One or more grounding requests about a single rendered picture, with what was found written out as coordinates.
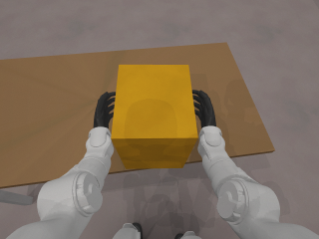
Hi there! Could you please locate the left robot foot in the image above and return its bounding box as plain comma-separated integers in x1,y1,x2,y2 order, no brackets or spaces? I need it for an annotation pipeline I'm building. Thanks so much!
133,222,143,239

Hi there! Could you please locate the table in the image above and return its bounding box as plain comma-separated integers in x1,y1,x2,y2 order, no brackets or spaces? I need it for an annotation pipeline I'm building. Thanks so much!
0,42,275,206

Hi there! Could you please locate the carton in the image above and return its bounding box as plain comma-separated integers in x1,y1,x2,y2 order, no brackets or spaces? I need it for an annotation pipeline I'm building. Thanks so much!
111,65,198,169

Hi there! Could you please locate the right robot hand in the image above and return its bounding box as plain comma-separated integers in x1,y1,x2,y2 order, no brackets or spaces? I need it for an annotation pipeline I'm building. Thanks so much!
192,90,216,128

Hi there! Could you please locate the robot left upper arm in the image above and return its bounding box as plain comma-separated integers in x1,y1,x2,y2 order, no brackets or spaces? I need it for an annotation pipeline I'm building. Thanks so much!
6,171,103,239

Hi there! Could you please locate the left robot hand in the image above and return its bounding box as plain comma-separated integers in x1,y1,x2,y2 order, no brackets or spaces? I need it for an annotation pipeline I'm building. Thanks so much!
93,92,116,128

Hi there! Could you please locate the robot right upper arm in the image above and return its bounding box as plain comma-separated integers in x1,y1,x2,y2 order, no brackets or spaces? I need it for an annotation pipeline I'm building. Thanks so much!
216,178,319,239

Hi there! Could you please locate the left robot shin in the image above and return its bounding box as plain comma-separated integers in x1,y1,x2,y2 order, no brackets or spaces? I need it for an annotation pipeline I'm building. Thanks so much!
123,223,137,230

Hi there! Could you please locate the robot left forearm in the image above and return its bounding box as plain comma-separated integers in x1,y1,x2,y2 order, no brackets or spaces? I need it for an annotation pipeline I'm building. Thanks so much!
37,126,114,216

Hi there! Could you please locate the robot right forearm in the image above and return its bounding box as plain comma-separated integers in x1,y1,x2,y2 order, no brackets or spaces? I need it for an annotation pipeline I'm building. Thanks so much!
197,125,280,215

